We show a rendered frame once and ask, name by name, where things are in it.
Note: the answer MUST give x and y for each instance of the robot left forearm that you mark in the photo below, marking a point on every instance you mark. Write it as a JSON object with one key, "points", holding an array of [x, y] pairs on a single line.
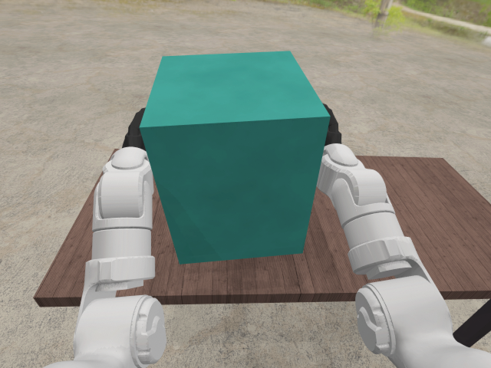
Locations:
{"points": [[122, 224]]}

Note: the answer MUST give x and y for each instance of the robot left upper arm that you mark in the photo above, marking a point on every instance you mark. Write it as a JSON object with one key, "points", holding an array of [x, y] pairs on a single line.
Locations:
{"points": [[118, 332]]}

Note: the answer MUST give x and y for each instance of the carton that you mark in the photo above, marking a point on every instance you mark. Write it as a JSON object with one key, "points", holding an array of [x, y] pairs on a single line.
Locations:
{"points": [[235, 143]]}

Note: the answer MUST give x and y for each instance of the table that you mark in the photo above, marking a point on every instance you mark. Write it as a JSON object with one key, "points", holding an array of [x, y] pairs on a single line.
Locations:
{"points": [[448, 221]]}

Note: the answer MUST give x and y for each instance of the right robot hand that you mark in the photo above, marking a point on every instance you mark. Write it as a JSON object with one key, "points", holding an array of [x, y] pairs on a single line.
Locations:
{"points": [[333, 135]]}

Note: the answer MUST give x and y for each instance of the robot right forearm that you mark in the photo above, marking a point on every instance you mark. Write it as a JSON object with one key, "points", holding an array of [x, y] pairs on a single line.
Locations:
{"points": [[378, 247]]}

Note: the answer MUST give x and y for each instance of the robot right upper arm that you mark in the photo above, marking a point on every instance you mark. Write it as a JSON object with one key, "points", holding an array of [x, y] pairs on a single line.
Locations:
{"points": [[406, 320]]}

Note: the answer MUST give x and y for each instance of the left robot hand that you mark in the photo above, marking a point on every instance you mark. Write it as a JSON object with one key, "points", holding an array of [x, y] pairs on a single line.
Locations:
{"points": [[133, 138]]}

